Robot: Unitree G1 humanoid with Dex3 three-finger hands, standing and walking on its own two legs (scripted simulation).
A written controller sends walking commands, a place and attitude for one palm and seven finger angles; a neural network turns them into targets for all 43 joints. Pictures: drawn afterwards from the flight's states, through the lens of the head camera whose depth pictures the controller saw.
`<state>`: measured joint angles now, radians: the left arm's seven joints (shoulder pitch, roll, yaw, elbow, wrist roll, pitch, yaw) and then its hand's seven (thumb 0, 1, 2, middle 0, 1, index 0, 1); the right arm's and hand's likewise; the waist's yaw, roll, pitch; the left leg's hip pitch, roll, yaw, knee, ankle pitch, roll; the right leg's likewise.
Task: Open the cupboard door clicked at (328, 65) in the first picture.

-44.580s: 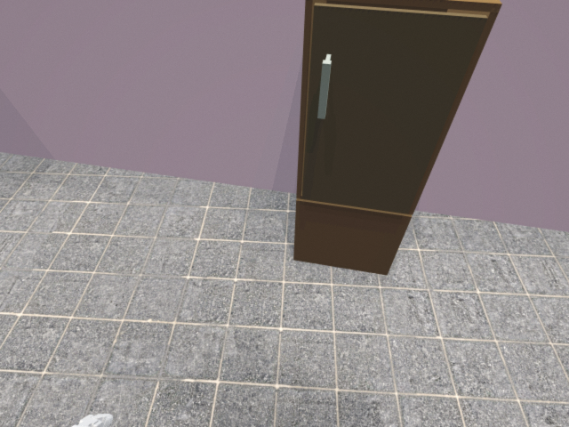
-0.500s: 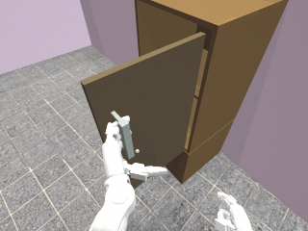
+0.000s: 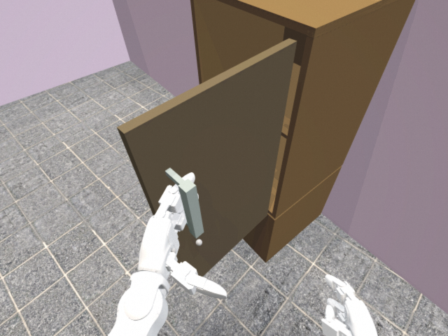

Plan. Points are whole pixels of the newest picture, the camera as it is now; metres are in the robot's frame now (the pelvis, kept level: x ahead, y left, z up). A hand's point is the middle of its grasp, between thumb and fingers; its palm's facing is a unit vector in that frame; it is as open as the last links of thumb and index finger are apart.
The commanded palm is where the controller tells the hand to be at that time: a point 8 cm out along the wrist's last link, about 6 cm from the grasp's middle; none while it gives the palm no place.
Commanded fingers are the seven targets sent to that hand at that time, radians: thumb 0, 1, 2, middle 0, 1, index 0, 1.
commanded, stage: slide the hand sideways off the handle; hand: left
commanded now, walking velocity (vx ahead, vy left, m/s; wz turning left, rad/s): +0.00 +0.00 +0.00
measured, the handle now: (185, 204) +0.31 +0.09 +0.09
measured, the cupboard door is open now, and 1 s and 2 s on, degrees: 95 95 95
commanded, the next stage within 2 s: draw the hand back to the body in 0.86 s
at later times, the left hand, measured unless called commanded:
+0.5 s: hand (169, 267) +0.21 +0.10 +0.09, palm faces -0.02 -1.00 -0.03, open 16.1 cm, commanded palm +0.17 +0.16 +0.09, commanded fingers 0.00 -0.50 0.30 -0.15 -0.30 -0.15 -0.30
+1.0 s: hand (141, 292) +0.17 +0.13 +0.08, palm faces -0.02 -1.00 -0.03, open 16.3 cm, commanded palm +0.14 +0.19 +0.10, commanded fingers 0.00 -0.50 0.30 -0.15 -0.30 -0.15 -0.30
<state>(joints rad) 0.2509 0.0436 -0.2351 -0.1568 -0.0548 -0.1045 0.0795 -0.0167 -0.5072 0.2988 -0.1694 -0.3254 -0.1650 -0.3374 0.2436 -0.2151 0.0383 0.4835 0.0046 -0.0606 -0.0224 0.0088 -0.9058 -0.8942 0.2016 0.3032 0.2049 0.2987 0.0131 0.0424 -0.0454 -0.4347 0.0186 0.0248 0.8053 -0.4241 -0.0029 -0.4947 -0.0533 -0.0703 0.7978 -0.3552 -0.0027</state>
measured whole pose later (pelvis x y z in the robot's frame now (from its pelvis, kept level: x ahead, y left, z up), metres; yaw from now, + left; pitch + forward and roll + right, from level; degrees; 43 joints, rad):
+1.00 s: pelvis +0.01 +0.00 -0.02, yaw +1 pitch +7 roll -1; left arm 0.67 0.16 -0.03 -0.46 -0.18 -0.22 -0.15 -0.02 -0.51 0.30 -0.15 -0.30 -0.16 -0.30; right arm 0.28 -0.23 0.02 0.40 0.03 -0.16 -0.05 0.01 -0.90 -0.89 0.20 0.30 0.21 0.30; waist 0.04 0.05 -0.10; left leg -0.59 0.03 -0.01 1.00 -0.52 -0.01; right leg -0.63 -0.05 -0.10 0.95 -0.44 0.00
